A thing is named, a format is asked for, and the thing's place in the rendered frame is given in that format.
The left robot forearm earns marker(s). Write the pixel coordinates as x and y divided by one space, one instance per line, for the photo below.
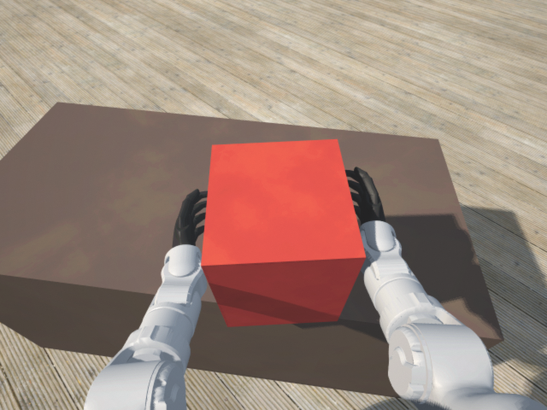
172 316

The pedestal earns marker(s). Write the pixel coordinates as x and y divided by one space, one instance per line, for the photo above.
89 198

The carton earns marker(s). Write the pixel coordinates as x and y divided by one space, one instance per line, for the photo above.
281 242

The left robot hand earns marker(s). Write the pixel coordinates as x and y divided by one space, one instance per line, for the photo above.
185 231

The right robot forearm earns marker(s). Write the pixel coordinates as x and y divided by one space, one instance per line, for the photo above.
396 293

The robot right upper arm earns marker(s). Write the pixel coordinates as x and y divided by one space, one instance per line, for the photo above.
446 367

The robot left upper arm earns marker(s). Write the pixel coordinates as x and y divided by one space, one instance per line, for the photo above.
147 385

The right robot hand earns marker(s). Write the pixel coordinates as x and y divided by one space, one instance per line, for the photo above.
369 204

